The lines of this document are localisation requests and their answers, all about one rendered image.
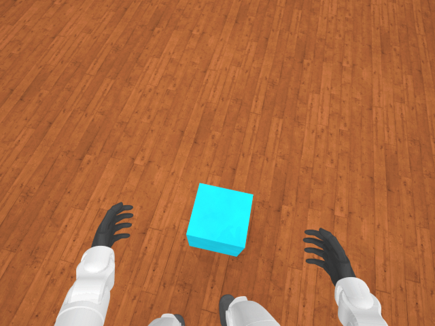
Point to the carton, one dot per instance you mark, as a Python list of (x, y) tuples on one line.
[(219, 220)]

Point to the right robot hand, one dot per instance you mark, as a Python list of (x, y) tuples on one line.
[(336, 263)]

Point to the left robot hand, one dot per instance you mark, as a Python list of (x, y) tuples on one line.
[(105, 233)]

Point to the right robot forearm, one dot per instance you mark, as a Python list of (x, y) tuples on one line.
[(356, 305)]

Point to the right robot foot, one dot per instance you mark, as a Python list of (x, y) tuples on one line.
[(225, 301)]

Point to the left robot forearm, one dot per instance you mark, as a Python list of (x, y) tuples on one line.
[(87, 301)]

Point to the robot left shin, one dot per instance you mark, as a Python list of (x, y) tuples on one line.
[(169, 315)]

